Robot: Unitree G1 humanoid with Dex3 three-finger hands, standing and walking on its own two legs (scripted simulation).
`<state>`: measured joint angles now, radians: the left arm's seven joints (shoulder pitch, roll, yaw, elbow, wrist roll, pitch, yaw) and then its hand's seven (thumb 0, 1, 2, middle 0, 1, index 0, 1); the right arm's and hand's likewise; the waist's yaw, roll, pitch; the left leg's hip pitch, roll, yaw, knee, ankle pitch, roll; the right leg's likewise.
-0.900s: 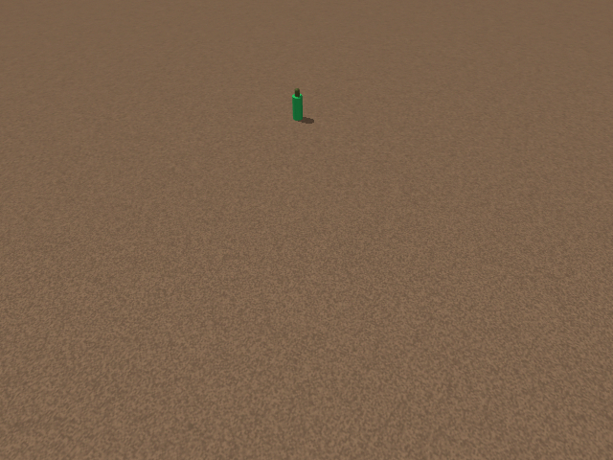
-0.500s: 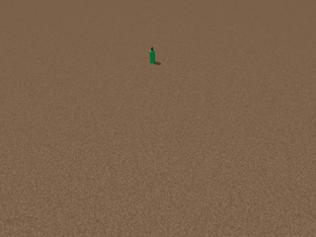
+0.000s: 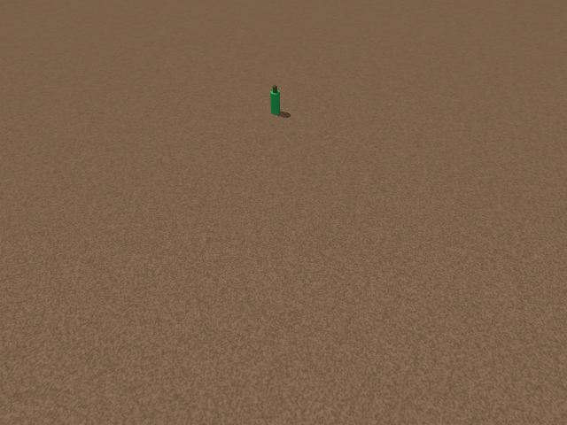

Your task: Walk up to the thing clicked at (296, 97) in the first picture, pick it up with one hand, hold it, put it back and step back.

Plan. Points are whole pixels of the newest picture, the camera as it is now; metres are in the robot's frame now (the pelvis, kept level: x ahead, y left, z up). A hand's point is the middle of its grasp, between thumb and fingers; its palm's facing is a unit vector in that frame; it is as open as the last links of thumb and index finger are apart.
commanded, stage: stand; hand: left
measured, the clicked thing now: (275, 99) +2.10 +0.02 -0.69
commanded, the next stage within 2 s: walk up in 0.22 s
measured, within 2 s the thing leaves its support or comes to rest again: neither
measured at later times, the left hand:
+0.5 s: hand out of the picture +0.07 +0.32 -0.15, palm faces +0.02 -0.93 -0.35, open 7.4 cm
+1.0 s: hand (132, 286) +0.43 +0.31 -0.14, palm faces -0.17 -0.91 -0.37, open 7.4 cm
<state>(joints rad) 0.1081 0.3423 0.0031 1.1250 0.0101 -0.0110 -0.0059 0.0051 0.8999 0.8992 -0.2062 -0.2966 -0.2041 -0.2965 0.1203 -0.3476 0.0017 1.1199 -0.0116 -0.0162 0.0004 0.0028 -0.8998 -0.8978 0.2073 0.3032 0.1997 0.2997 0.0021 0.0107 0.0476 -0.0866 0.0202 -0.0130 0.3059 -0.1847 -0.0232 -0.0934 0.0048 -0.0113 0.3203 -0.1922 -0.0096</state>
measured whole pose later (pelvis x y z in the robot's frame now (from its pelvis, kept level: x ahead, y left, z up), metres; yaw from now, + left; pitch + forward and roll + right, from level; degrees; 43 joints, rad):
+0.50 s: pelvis +0.05 +0.04 -0.01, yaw -1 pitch -2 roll -1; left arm 0.29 0.43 0.08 1.01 0.04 -0.03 -0.08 0.01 0.90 0.90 -0.21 -0.30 -0.21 -0.30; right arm 0.19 -0.45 -0.10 1.01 -0.04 -0.04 0.09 0.01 -0.90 -0.90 0.21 0.30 0.20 0.30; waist 0.06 0.01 0.02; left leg -0.38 0.07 0.01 0.64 -0.40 0.01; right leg -0.05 -0.01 0.03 0.37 -0.30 -0.02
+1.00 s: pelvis +0.29 +0.04 -0.02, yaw -5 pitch +0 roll +2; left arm 0.15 0.46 0.06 0.97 0.02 -0.02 -0.12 0.01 0.90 0.90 -0.20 -0.30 -0.20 -0.30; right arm 0.39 -0.41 -0.07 0.97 -0.01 -0.09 0.06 0.01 -0.89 -0.90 0.21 0.30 0.20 0.30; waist -0.05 -0.01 0.01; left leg 0.12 0.03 0.12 0.27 -0.38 -0.03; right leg -0.54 -0.12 -0.01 0.60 -0.06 -0.01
